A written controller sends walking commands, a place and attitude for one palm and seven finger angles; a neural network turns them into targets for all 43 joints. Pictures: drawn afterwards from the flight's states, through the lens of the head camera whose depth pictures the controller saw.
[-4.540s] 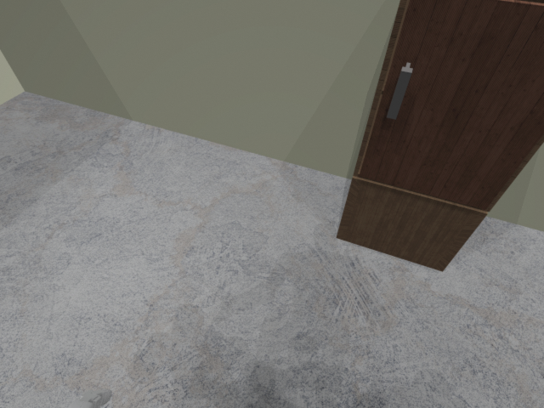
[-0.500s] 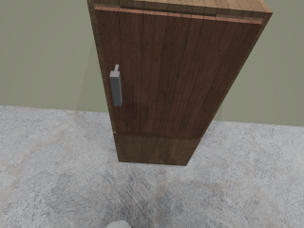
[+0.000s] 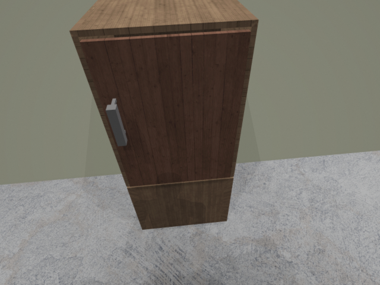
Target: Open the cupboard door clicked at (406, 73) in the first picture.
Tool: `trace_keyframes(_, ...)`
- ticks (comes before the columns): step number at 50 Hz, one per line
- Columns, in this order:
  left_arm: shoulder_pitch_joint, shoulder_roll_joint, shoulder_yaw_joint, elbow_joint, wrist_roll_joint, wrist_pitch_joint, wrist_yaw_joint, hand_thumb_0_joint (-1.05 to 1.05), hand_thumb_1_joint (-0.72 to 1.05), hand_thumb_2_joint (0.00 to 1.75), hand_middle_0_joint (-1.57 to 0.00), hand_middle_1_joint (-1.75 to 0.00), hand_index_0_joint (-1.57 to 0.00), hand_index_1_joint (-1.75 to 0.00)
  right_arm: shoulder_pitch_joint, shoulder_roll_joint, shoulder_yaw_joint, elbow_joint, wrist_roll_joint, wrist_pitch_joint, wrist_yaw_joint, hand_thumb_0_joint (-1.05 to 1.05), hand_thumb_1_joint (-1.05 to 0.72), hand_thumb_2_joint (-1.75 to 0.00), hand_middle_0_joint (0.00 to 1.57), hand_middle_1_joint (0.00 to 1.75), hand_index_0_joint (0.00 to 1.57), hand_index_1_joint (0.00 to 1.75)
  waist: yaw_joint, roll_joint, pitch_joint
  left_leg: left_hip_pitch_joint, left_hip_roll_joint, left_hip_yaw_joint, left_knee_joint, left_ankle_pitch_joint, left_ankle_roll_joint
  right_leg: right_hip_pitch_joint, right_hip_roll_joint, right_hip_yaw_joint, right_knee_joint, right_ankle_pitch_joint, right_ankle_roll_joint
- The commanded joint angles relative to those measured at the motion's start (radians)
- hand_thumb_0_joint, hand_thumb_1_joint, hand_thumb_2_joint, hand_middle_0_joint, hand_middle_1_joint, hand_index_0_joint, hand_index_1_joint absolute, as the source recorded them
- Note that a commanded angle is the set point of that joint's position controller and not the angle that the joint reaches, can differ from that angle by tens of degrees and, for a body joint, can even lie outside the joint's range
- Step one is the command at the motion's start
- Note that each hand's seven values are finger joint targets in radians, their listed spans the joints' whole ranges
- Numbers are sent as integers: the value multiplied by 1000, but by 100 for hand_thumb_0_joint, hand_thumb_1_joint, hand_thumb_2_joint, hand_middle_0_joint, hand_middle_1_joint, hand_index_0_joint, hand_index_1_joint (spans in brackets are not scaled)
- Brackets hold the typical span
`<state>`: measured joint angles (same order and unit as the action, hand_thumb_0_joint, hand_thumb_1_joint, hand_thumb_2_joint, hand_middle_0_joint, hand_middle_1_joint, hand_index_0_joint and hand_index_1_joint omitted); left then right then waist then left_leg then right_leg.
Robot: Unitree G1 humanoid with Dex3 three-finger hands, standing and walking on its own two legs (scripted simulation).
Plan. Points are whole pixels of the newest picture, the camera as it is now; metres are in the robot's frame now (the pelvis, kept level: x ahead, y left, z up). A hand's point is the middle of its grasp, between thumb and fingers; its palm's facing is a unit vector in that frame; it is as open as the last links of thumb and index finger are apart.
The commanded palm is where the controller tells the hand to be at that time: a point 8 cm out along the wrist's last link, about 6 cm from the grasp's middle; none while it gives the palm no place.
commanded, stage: come to a stop and stand still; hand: left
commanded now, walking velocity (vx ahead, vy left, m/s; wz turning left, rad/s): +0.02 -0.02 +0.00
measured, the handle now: (118, 122) +0.57 +0.22 +0.05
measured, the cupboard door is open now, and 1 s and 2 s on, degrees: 0 0 0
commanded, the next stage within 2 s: look again from close up in 0.38 s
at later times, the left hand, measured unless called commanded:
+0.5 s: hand out of the picture -0.05 +0.13 -0.12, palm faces +0.08 -0.98 -0.20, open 7.4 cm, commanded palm none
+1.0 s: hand out of the picture +0.00 +0.18 -0.13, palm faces +0.05 -0.97 -0.23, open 7.3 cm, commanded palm none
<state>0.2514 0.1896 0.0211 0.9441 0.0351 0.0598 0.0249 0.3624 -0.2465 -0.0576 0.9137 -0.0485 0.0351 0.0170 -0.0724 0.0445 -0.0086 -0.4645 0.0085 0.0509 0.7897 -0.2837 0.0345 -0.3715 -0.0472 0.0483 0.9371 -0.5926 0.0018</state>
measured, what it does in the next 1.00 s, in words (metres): steps on the spot: right foot, then left foot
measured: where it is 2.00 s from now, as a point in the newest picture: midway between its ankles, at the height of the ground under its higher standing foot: outside the picture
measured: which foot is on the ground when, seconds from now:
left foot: down 0.00-0.14, up 0.16-0.50, down 0.52-1.00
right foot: up 0.00-0.12, down 0.14-1.00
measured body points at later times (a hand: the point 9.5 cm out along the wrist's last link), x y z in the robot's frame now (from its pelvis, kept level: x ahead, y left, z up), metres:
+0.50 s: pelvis -0.01 -0.03 +0.04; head +0.01 -0.06 +0.49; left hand -0.05 +0.18 -0.10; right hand +0.03 -0.25 -0.13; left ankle -0.04 +0.12 -0.69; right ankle -0.03 -0.07 -0.70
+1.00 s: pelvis -0.01 +0.00 +0.04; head +0.00 -0.02 +0.49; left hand -0.01 +0.23 -0.11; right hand -0.02 -0.22 -0.13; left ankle -0.05 +0.12 -0.70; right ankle -0.03 -0.07 -0.70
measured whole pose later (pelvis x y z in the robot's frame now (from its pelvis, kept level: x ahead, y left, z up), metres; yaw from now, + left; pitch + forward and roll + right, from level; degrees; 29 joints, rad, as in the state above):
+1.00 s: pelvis -0.01 +0.00 +0.04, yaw +1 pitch +0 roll +1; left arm 0.27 0.16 0.00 1.12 0.01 -0.02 0.03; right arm 0.30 -0.15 0.02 1.13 -0.02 -0.01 -0.04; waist 0.00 0.02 0.01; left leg -0.12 0.01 0.04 0.40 -0.27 -0.01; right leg -0.15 0.04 -0.08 0.42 -0.27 -0.07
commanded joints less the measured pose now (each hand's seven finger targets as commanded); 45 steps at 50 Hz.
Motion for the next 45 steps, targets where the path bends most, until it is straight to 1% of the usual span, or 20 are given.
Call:
trace_keyframes(1, 110, 83, 40, -70, -9, -34, -11, 0, 90, 90, -20, -30, -20, -30, -122, -137, -7, -80, 9, -29, -17, 0, -90, -90, 20, 30, 20, 30, 147, 148, 63, -258, 209, -464, -647, -567, 119, 43, 78, -109, 285, 76, -50)
trace_keyframes(3, 224, 56, 35, -28, -14, -26, -21, 0, 90, 90, -20, -30, -20, -30, -189, -139, -10, -89, 0, -37, -20, 0, -90, -90, 20, 30, 20, 30, 191, 100, 16, -340, 174, -312, -632, -489, 94, 254, 83, -150, 113, 81, -53)
trace_keyframes(4, 250, 43, 29, -12, -18, -30, -22, 0, 90, 90, -20, -30, -20, -30, -165, -122, -10, -72, -4, -34, -26, 0, -90, -90, 20, 30, 20, 30, 184, 78, 42, -327, 152, -257, -574, -459, 72, 300, 88, -149, -79, 64, -61)
trace_keyframes(5, 302, 42, 29, 8, -21, -40, -20, 0, 90, 90, -20, -30, -20, -30, -135, -90, -6, -50, -4, -27, -30, 0, -90, -90, 20, 30, 20, 30, 197, -13, 73, -332, 109, -207, -426, -408, 44, 357, 77, -85, -323, 38, -81)
trace_keyframes(6, 330, 81, 33, 17, -7, -46, -10, 0, 90, 90, -20, -30, -20, -30, -112, -29, -1, -45, 10, -16, -29, 0, -90, -90, 20, 30, 20, 30, 200, -225, 137, -366, -12, -74, -125, -306, -9, 272, -81, 184, -616, -164, -140)
trace_keyframes(7, 245, 136, 27, -17, -9, -57, 4, 0, 90, 90, -20, -30, -20, -30, -106, 10, -2, -71, 18, -11, -36, 0, -90, -90, 20, 30, 20, 30, 142, -306, 229, -416, -42, -67, 78, -145, -35, 107, -298, 494, -823, -195, -173)
trace_keyframes(8, 101, 151, 23, -60, -16, -66, 14, 0, 90, 90, -20, -30, -20, -30, -35, -24, 1, -54, 14, -4, -38, 0, -90, -90, 20, 30, 20, 30, 52, -141, 191, -257, 3, -142, 126, -60, -33, -1, -332, 458, -857, -81, -149)
trace_keyframes(9, -5, 171, 38, -85, -19, -66, 9, 0, 90, 90, -20, -30, -20, -30, 64, -28, -5, -13, 9, 9, -28, 0, -90, -90, 20, 30, 20, 30, -8, -72, 38, -124, -30, -99, 212, 15, -57, 40, -236, 298, -805, 101, -149)
trace_keyframes(10, -8, 103, 27, -85, -23, -95, 13, 0, 90, 90, -20, -30, -20, -30, 53, 6, 2, 15, 18, -2, -22, 0, -90, -90, 20, 30, 20, 30, 11, -163, 108, -137, 2, -98, 222, 25, -50, 1, -194, 279, -803, 113, -108)
trace_keyframes(11, -16, 65, 9, -66, -23, -109, 14, 0, 90, 90, -20, -30, -20, -30, 63, -12, 3, 27, 21, -9, -20, 0, -90, -90, 20, 30, 20, 30, 0, -240, 155, -138, 17, -95, 195, 48, -47, 17, -164, 208, -790, 191, -94)
trace_keyframes(12, 2, 38, 1, -47, -24, -115, 12, 0, 90, 90, -20, -30, -20, -30, 68, -19, 3, 33, 22, -16, -21, 0, -90, -90, 20, 30, 20, 30, 7, -253, 160, -110, 23, -82, 166, 55, -48, 51, -150, 158, -773, 287, -107)
trace_keyframes(15, 90, 55, 6, 2, -14, -116, 7, 0, 90, 90, -20, -30, -20, -30, 17, 26, 13, 34, 31, -27, -25, 0, -90, -90, 20, 30, 20, 30, 44, -138, 83, -35, 15, -33, 25, -19, -51, 183, -155, 122, -693, 528, -170)
trace_keyframes(18, 165, 83, 13, 49, -9, -113, 1, 0, 90, 90, -20, -30, -20, -30, -42, 56, 24, 34, 38, -40, -28, 0, -90, -90, 20, 30, 20, 30, 89, -116, 18, 46, -6, 9, -131, -91, -51, 289, -161, 123, -650, 665, -179)
trace_keyframes(20, 191, 82, 10, 80, -12, -110, 0, 0, 90, 90, -20, -30, -20, -30, -61, 59, 30, 40, 42, -46, -35, 0, -90, -90, 20, 30, 20, 30, 100, -144, -3, 106, -11, 4, -205, -76, -47, 303, -146, 125, -621, 741, -163)
trace_keyframes(23, 166, 66, 2, 110, -15, -109, 5, 0, 90, 90, -20, -30, -20, -30, -26, 60, 36, 81, 46, -55, -47, 0, -90, -90, 20, 30, 20, 30, 73, -192, -8, 259, 4, -7, -401, 49, -36, 261, -105, 76, -565, 770, -109)
trace_keyframes(26, 182, 21, -5, 131, -19, -106, 10, 0, 90, 90, -20, -30, -20, -30, -16, 11, 36, 118, 41, -71, -63, 0, -90, -90, 20, 30, 20, 30, 81, -56, -34, 384, 114, -65, -376, 328, 8, 200, -57, 26, -550, 729, -34)
trace_keyframes(28, 185, 29, 2, 133, -11, -105, 21, 0, 90, 90, -20, -30, -20, -30, -11, 9, 36, 129, 39, -61, -68, 0, -90, -90, 20, 30, 20, 30, 80, -73, -7, 357, 126, -28, -319, 321, -1, 198, -57, 26, -562, 783, -12)
trace_keyframes(30, 163, 68, 5, 156, -21, -102, 19, 0, 90, 90, -20, -30, -20, -30, -33, 31, 47, 145, 42, -56, -73, 0, -90, -90, 20, 30, 20, 30, 78, 2, -26, 328, 102, -21, -333, 318, -19, 277, -82, 16, -534, 921, -20)
trace_keyframes(38, 109, 59, -6, 162, -19, -91, 13, 0, 90, 90, -20, -30, -20, -30, -49, 36, 57, 164, 36, -55, -71, 0, -90, -90, 20, 30, 20, 30, 79, -35, 104, 277, 107, -51, -423, 164, -15, 208, -67, 13, -594, 623, -46)
trace_keyframes(45, 91, 64, -7, 153, -24, -89, 7, 0, 90, 90, -20, -30, -20, -30, -33, 18, 66, 176, 32, -62, -67, 0, -90, -90, 20, 30, 20, 30, 85, -33, 92, 260, 101, -72, -452, 150, -9, 227, -66, 13, -602, 512, -60)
